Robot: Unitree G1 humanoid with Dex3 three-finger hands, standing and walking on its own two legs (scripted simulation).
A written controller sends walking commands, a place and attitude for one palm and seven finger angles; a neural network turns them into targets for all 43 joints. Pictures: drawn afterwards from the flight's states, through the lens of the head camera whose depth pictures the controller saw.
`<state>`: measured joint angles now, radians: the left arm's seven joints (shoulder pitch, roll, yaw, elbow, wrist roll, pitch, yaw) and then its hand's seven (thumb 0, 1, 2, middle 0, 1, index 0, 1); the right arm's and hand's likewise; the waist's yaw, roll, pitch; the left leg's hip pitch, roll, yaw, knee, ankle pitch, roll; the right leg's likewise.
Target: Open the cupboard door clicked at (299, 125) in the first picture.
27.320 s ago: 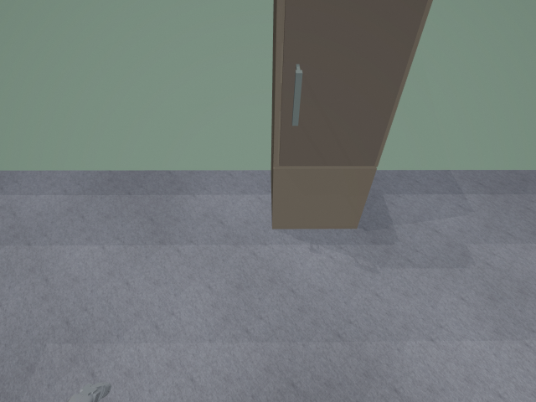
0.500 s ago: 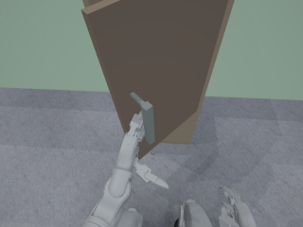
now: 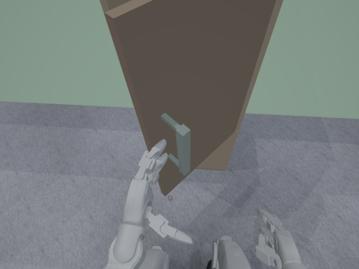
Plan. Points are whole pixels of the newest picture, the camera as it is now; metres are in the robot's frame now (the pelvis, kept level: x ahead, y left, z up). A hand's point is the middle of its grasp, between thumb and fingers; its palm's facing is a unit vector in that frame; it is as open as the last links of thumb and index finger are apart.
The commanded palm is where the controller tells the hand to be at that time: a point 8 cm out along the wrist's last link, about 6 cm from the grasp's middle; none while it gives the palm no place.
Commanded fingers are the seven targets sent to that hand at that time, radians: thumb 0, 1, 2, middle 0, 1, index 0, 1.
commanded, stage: slide the hand sideways off the handle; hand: left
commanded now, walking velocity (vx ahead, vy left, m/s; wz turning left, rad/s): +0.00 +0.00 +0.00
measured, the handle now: (177, 147) +0.36 +0.03 +0.06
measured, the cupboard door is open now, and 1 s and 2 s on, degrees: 49 49 49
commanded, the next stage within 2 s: draw the hand back to the body in 0.50 s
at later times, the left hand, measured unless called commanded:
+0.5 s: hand (150, 218) +0.22 +0.07 +0.04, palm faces -0.07 -1.00 -0.04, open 16.3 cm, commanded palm +0.19 +0.13 +0.04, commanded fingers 0.00 -0.50 0.30 -0.15 -0.30 -0.15 -0.30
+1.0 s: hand (107, 217) +0.20 +0.12 +0.11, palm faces -0.08 -0.99 -0.07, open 16.3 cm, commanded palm +0.17 +0.19 +0.12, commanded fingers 0.00 -0.47 0.31 -0.15 -0.30 -0.15 -0.30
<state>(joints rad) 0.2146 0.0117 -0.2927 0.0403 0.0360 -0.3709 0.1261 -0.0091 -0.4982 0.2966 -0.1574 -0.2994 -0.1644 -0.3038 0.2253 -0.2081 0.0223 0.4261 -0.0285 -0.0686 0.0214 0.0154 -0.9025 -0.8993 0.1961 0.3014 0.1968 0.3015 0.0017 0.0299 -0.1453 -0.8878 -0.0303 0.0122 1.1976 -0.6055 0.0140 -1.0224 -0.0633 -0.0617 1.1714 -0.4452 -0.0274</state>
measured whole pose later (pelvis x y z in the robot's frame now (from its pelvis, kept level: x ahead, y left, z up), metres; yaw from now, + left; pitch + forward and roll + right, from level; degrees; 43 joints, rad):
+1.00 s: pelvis +0.01 +0.00 +0.02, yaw +0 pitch +12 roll +0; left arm 0.57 0.19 -0.01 -0.35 -0.16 -0.23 -0.14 -0.01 -0.50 0.30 -0.16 -0.30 -0.15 -0.30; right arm 0.30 -0.24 0.04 0.36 0.03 -0.12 -0.05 0.02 -0.90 -0.90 0.20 0.30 0.20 0.30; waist 0.01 0.05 -0.15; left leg -0.72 -0.01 -0.02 1.09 -0.58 0.00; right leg -0.83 -0.04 -0.09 1.04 -0.42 -0.03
